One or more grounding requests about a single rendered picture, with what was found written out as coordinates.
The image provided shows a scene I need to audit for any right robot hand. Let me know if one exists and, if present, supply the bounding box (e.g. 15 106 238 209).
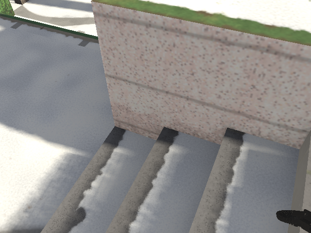
276 209 311 233

